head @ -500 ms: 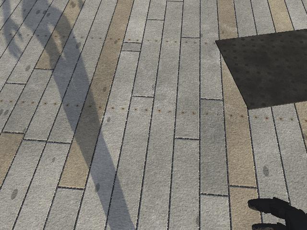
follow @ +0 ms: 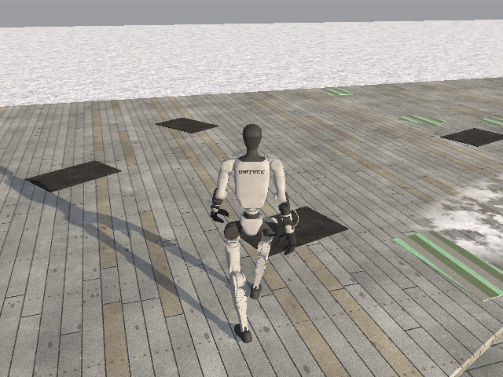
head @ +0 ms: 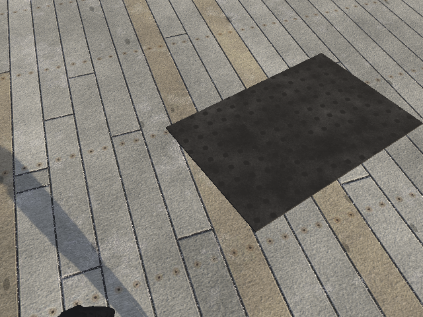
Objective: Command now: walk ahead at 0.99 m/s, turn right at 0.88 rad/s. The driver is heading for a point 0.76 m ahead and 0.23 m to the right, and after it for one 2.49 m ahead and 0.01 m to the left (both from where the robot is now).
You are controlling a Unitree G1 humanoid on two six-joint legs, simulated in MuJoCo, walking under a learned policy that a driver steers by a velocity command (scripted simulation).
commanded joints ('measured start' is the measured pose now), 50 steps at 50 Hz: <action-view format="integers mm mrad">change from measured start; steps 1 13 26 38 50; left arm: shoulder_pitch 590 363 295 -16 95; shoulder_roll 203 193 165 39 112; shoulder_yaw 85 86 47 -24 30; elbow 118 48 -58 -211 -127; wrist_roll -4 -4 0 32 0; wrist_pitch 8 -71 -41 -21 -39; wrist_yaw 33 71 64 -21 65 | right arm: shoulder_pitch -202 -512 -226 -108 -28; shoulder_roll -294 -121 -241 -208 -199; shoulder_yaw -69 23 -58 -26 -54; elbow -142 -423 -391 -184 -217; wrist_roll -15 -33 -40 6 61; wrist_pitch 25 28 20 -50 73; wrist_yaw -16 59 18 58 4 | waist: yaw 354 35 -46 34 -18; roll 122 89 166 57 -44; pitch -203 69 -245 70 -212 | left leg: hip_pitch -362 -861 -92 -562 -848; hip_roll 287 162 436 218 147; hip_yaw -102 -375 -1053 -210 -431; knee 706 592 -56 -210 998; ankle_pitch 1466 344 -397 918 -17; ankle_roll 56 -56 165 118 -80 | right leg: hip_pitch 702 267 -126 199 514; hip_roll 79 5 6 13 -325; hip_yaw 83 574 324 136 345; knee -41 -561 702 -9 -372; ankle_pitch -186 -46 -332 36 452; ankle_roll -86 -130 75 105 -80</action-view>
